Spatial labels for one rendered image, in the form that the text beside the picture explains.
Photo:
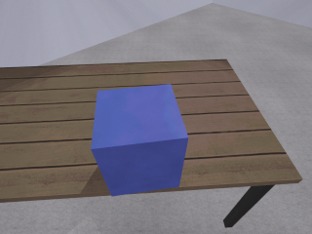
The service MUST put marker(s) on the table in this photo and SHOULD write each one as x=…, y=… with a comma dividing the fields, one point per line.
x=47, y=116

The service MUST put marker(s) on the carton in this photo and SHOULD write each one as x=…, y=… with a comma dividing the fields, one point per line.
x=139, y=139

